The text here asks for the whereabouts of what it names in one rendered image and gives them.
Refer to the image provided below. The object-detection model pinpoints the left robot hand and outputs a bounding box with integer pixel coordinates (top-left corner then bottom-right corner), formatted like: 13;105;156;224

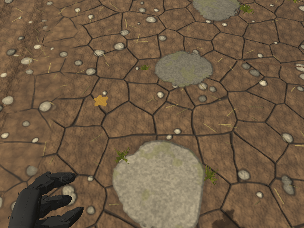
8;171;84;228

